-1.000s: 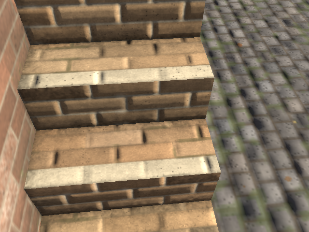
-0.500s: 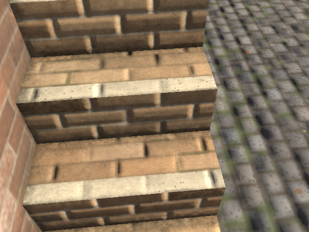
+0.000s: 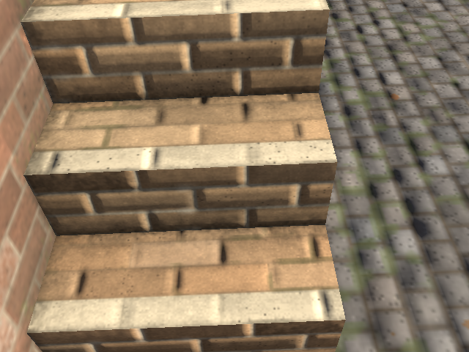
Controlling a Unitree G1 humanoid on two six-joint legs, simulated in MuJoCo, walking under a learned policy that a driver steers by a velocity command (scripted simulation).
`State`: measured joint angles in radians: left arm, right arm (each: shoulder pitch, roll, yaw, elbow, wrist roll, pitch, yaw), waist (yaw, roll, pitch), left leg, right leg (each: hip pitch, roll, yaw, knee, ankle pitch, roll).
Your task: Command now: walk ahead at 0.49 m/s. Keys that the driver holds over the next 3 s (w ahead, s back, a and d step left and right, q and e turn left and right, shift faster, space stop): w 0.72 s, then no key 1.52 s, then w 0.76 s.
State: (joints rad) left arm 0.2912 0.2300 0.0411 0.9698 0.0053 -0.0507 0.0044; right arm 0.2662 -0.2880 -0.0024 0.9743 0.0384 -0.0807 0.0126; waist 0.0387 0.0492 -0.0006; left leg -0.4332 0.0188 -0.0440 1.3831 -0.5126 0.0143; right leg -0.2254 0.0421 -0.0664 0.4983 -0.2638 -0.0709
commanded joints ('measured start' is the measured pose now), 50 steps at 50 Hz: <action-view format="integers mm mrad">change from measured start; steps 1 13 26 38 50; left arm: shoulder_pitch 40 198 -84 -439 -85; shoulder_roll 84 101 -97 -193 1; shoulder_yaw -7 -59 -34 -102 -2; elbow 6 116 -221 -404 -249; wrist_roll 8 -3 61 7 42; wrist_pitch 6 -58 -33 16 107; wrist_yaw -7 21 -30 -1 8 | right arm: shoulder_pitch -6 -369 -81 303 153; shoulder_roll -24 151 139 117 -3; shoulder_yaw -9 58 -16 -3 -78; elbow -74 -479 -44 114 -120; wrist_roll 3 -61 -72 -41 -23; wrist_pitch -12 122 75 -45 -42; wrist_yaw -3 -61 -64 -47 24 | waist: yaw -35 -60 13 -41 117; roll -113 -84 -67 -54 -37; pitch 159 139 108 164 -448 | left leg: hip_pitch -535 -873 -216 248 -21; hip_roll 63 27 182 154 -108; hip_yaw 0 117 -475 -69 -133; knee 464 657 -840 -1093 486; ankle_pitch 30 62 -305 434 377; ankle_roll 2 66 142 88 -12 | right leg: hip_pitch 75 -8 -669 -1344 -21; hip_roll -333 -279 27 -19 -334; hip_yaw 493 178 268 98 873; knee -373 -445 1475 1736 -68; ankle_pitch -410 -190 274 -68 30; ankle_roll -179 -117 -27 -52 -415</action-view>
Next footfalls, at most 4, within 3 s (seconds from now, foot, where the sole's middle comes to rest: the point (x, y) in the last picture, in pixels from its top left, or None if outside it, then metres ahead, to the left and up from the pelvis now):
0.38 left None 0.28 0.16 -0.57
0.94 right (261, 269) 0.56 0.01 -0.36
1.42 left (160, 275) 0.54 0.23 -0.36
2.82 right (287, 268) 0.56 -0.05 -0.36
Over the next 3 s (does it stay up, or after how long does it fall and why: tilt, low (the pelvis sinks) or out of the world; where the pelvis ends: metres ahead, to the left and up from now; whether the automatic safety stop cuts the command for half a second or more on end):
stays up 0.61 0.06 0.41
